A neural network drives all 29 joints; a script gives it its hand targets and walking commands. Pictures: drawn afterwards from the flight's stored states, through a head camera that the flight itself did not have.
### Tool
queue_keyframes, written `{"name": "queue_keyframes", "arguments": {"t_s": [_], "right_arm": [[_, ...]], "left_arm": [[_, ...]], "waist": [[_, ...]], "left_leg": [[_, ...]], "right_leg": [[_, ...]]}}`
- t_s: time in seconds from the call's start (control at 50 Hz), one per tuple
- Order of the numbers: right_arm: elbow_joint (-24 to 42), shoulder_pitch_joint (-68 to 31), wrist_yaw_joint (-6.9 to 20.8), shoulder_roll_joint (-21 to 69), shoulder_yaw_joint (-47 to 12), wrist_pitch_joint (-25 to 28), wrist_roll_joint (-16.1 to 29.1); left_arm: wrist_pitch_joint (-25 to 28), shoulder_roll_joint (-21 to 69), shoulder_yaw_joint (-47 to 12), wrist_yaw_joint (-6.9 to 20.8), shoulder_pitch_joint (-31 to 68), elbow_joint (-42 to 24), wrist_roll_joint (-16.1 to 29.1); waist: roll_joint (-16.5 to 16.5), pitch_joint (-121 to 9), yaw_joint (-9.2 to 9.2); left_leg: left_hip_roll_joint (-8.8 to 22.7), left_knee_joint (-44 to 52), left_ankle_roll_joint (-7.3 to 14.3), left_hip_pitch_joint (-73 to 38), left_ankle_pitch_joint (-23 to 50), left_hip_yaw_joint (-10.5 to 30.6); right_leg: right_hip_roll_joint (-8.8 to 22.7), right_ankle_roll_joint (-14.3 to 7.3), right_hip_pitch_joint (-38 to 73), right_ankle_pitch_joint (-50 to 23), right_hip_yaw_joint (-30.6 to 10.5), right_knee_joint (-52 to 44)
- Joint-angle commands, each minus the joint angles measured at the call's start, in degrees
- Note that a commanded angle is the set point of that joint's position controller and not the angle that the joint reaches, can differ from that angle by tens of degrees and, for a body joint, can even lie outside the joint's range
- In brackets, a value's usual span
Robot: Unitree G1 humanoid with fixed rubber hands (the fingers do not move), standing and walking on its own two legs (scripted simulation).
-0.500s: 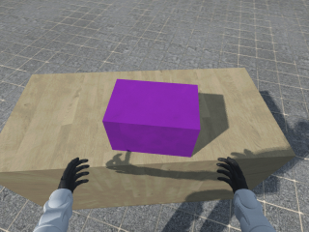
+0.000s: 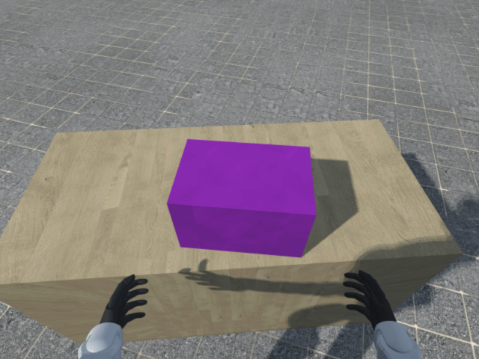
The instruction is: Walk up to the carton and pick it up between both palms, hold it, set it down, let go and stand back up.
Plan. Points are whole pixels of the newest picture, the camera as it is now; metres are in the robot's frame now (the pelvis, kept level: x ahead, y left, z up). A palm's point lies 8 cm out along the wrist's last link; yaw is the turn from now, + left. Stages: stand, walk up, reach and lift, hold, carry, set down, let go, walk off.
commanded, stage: let go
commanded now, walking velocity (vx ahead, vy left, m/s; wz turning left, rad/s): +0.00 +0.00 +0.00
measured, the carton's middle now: (243, 197) +0.48 -0.01 -0.09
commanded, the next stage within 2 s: stand in 0.72 s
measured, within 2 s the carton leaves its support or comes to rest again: neither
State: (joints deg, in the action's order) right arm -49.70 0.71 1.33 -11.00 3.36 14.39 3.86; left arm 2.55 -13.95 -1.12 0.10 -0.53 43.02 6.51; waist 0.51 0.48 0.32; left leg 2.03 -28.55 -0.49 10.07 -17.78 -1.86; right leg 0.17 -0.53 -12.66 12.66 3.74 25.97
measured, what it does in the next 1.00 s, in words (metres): stands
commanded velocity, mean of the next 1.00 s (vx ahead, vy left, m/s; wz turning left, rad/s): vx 0.00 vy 0.00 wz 0.00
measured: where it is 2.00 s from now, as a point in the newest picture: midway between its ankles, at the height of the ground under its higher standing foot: outside the picture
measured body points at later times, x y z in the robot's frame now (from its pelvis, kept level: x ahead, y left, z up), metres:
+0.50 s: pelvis -0.01 +0.00 +0.00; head -0.01 +0.00 +0.45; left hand +0.18 +0.23 -0.08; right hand +0.17 -0.24 -0.08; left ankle -0.03 +0.12 -0.74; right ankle +0.01 -0.12 -0.74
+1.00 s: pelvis -0.01 +0.00 +0.00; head -0.02 -0.01 +0.45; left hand +0.10 +0.24 -0.11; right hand +0.06 -0.26 -0.13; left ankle -0.03 +0.12 -0.74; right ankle +0.01 -0.12 -0.74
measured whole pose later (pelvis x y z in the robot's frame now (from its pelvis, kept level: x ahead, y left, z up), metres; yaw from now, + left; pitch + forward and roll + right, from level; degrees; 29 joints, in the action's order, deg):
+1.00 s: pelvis -0.01 +0.00 +0.00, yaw -3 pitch -1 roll +0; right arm -47.9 14.9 1.6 -13.7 4.2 -2.0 -2.6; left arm 0.4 -11.8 2.6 1.1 -16.8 41.7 -3.6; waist 1.0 -0.5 -0.4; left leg 2.2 -28.7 -0.3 9.9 -17.9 -5.2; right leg -0.2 -0.1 -15.1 12.8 0.4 28.7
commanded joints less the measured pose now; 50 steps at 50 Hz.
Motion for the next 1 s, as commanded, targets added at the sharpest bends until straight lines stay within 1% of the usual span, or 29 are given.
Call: {"name": "queue_keyframes", "arguments": {"t_s": [0.0,0.06,0.14,0.2,0.22,0.3,0.34,0.4,0.48,0.5,0.56,0.58,0.6,0.62,0.64,0.66,0.7,0.72,0.74,0.76,0.78,0.8,0.82,0.86,0.9,0.92,0.94,0.96,0.98], "right_arm": [[7.8,-6.0,0.3,-8.2,2.1,3.1,0.1],[10.3,-6.7,0.5,-8.3,1.5,3.9,0.7],[9.6,-6.0,0.4,-8.4,2.2,2.2,0.2],[10.0,-4.2,0.7,-6.9,2.3,1.7,-0.3],[10.3,-2.7,0.9,-7.2,1.4,1.5,0.0],[11.0,-1.7,0.9,-7.4,1.2,1.8,-0.4],[11.3,-1.4,0.7,-7.3,1.7,0.8,-1.6],[14.8,-1.1,0.5,-7.0,3.4,0.3,-2.7],[14.3,-0.8,1.3,-5.4,3.1,-1.4,-2.8],[13.6,-0.1,1.4,-5.4,3.2,-1.7,-3.0],[17.3,0.9,1.0,-5.5,3.2,-1.9,-3.5],[16.0,1.8,0.9,-5.4,3.3,-1.8,-4.2],[15.8,2.0,1.1,-5.1,3.3,-1.2,-4.1],[13.9,1.3,1.2,-5.4,3.6,-1.3,-4.1],[15.4,2.2,0.8,-5.5,3.7,-1.1,-4.4],[15.3,1.4,0.5,-5.0,3.3,-1.1,-4.1],[17.0,0.4,0.8,-4.7,2.8,-1.1,-3.3],[16.3,1.5,1.0,-4.7,3.7,-1.5,-3.7],[11.3,9.7,0.4,-8.7,3.2,-8.4,-7.0],[12.0,11.5,-0.1,-8.3,3.4,-11.6,-7.4],[11.0,13.5,-0.1,-7.0,2.3,-13.5,-7.3],[10.6,12.8,-0.4,-7.9,2.8,-14.6,-6.9],[10.1,13.8,-0.6,-8.9,3.1,-15.3,-6.5],[10.2,11.6,0.2,-8.7,2.4,-15.3,-6.5],[9.2,10.3,0.1,-8.9,2.3,-15.2,-6.6],[9.0,8.7,-0.2,-10.4,2.7,-15.0,-6.8],[7.6,12.3,0.0,-10.7,2.7,-14.7,-6.3],[7.2,12.2,0.0,-11.1,2.8,-14.4,-6.3],[6.2,12.8,-0.3,-10.7,2.8,-14.5,-6.2]], "left_arm": [[1.9,-7.2,2.9,-1.4,7.3,-10.9,-1.6],[1.9,-7.3,1.7,-1.3,6.6,-12.0,-0.9],[0.3,-7.1,2.3,-1.7,7.3,-12.2,-1.5],[-0.2,-5.1,1.7,-1.7,5.3,-12.6,-0.7],[-0.4,-5.0,1.4,-1.7,3.3,-13.2,-1.2],[-0.9,-5.3,2.7,-1.8,1.0,-12.9,-2.6],[-1.9,-4.8,2.2,-1.5,1.1,-12.4,-2.7],[-2.2,-5.6,2.4,-2.4,1.5,-17.1,-2.2],[-3.2,-5.8,1.4,-3.3,0.9,-16.5,-2.1],[-3.8,-5.6,1.6,-3.4,0.9,-16.7,-2.3],[-5.2,-5.9,2.3,-3.2,-1.3,-18.0,-2.3],[-5.2,-5.9,1.7,-3.0,-1.3,-17.0,-2.6],[-5.3,-5.1,1.4,-2.9,-2.2,-17.4,-2.5],[-5.6,-4.8,1.4,-2.8,-0.9,-16.8,-2.8],[-5.5,-5.2,1.2,-2.7,-1.5,-18.8,-2.3],[-5.3,-5.0,1.3,-2.7,-0.7,-17.9,-2.1],[-5.1,-6.1,2.4,-3.1,0.0,-19.4,-2.6],[-5.3,-5.9,2.4,-3.3,-0.2,-18.7,-2.7],[-3.8,-8.5,5.5,-1.8,-12.5,-12.2,-11.7],[-2.8,-8.3,6.2,-0.9,-12.3,-11.6,-11.9],[-1.8,-8.2,6.2,-0.2,-11.9,-11.5,-12.0],[-1.4,-6.2,5.5,0.5,-12.5,-10.8,-11.3],[-1.2,-3.2,5.2,1.0,-11.0,-10.5,-11.0],[-1.1,-2.8,5.2,1.3,-13.5,-10.2,-10.4],[-0.9,-6.2,6.0,0.9,-12.5,-8.4,-10.4],[-0.5,-5.8,6.2,0.8,-11.9,-8.6,-10.2],[-0.4,-3.8,5.6,1.0,-12.3,-7.7,-10.1],[-0.1,-5.5,5.7,0.4,-15.1,-6.3,-9.8],[0.0,-5.7,6.1,0.2,-13.8,-6.3,-9.6]], "waist": [[2.3,-9.5,0.09],[0.4,-9.7,-0.49],[2.1,-7.9,-0.26],[-0.4,-6.2,0.12],[0.1,-7.4,-0.93],[1.0,-5.6,-1.4],[-0.7,-2.3,0.11],[-0.3,-5.0,-0.58],[1.1,-3.8,-1.15],[0.4,-3.2,-0.4],[-1.0,-2.7,-1.22],[-1.9,-2.6,-0.43],[-0.8,-3.1,-0.98],[0.1,-3.1,-0.14],[-0.6,-3.2,-0.14],[-1.6,-2.1,-0.36],[0.3,-1.9,-1.42],[0.9,-2.4,-1.09],[6.0,-3.2,-2.41],[1.0,-5.7,-0.64],[-0.5,-3.4,0.59],[0.4,-0.7,-0.24],[-0.7,-2.7,0.69],[-0.5,-2.1,-1.02],[-3.2,-0.8,-0.77],[-1.4,0.4,-1.13],[-0.2,-1.4,0.43],[-0.1,-2.2,-0.57],[1.3,-3.4,0.13]], "left_leg": [[-1.6,5.0,-2.5,4.7,22.2,-1.3],[-1.5,5.4,-2.1,4.9,21.5,-1.4],[-1.8,6.6,-1.9,5.9,17.7,-1.8],[-1.9,7.5,-1.6,4.9,17.4,-1.4],[-1.6,7.0,-1.5,3.4,18.4,-1.5],[-2.1,7.2,-1.4,4.3,19.2,-2.0],[-1.8,8.4,-1.2,4.0,14.3,-1.8],[-1.7,8.8,-0.7,3.6,11.9,-1.8],[-1.2,9.3,-0.3,6.5,9.1,-2.1],[-1.0,9.3,-0.2,6.6,8.9,-2.1],[-1.4,9.5,0.3,7.2,9.2,-2.9],[-1.3,9.7,0.4,6.9,8.5,-2.7],[-1.4,9.3,0.2,6.1,9.8,-3.1],[-1.3,9.2,-0.2,5.5,9.8,-2.5],[-1.6,9.0,-0.4,5.3,9.9,-2.7],[-1.9,8.8,0.0,4.8,9.3,-3.0],[-2.0,9.0,-0.1,5.8,8.8,-3.0],[-1.7,9.4,0.0,6.4,8.1,-2.8],[2.8,5.6,-0.6,0.5,7.8,-0.3],[3.8,3.9,0.0,-1.2,7.3,2.0],[4.1,3.8,-0.3,-0.8,7.1,1.6],[3.9,4.7,-0.4,1.2,2.9,1.4],[3.5,5.7,-0.6,1.6,1.6,1.0],[4.2,6.8,-0.2,3.1,-1.2,2.4],[4.4,7.7,-0.1,3.2,-1.8,2.5],[4.1,7.7,-0.4,3.2,-1.0,1.7],[3.6,7.6,-0.6,2.1,-2.1,1.6],[4.7,8.6,0.3,0.6,-1.2,3.3],[4.1,8.0,0.3,0.5,-0.6,1.7]], "right_leg": [[-1.8,-1.0,13.6,-14.8,-1.9,-1.1],[-1.9,-1.0,13.9,-14.2,-1.8,-1.9],[-1.5,-1.1,14.8,-12.7,-3.1,-2.5],[-1.7,-0.8,14.1,-12.0,-2.7,-3.1],[-1.7,-1.0,14.2,-12.1,-2.9,-2.7],[-1.3,-1.0,16.0,-14.6,-3.4,-2.7],[-1.4,-1.0,14.6,-9.7,-3.0,-3.9],[-1.3,-1.4,14.2,-6.4,-3.2,-3.9],[-0.9,-1.7,14.2,-5.2,-3.8,-3.1],[-0.8,-1.9,13.4,-4.8,-3.5,-3.3],[-0.6,-1.0,16.0,-6.4,-4.0,-3.4],[-0.5,-1.1,15.5,-5.6,-4.2,-3.7],[-0.4,-1.1,15.9,-6.9,-4.1,-3.3],[-0.4,-1.6,13.9,-6.7,-4.0,-3.7],[-0.3,-1.4,14.5,-7.0,-3.9,-3.9],[-0.5,-1.2,13.8,-6.8,-3.9,-3.7],[-0.4,-1.2,14.5,-6.1,-3.9,-3.6],[-0.4,-1.6,15.4,-5.2,-4.3,-3.7],[6.1,0.5,1.7,-15.2,-7.9,-2.5],[5.2,0.8,3.8,-18.2,-7.1,-1.3],[5.9,0.4,1.1,-22.2,-7.6,-0.6],[5.4,1.2,-0.6,-19.1,-7.9,-1.4],[5.0,1.3,0.9,-17.8,-7.8,-0.8],[4.7,1.4,-0.1,-14.8,-8.0,-1.4],[4.1,1.6,-1.7,-10.5,-7.7,-2.2],[4.7,1.4,-3.4,-10.6,-8.9,-2.7],[4.1,1.2,-3.2,-9.7,-8.9,-2.8],[4.9,1.1,-3.6,-8.6,-9.9,-2.7],[4.5,0.9,-2.2,-10.6,-9.8,-2.9]]}}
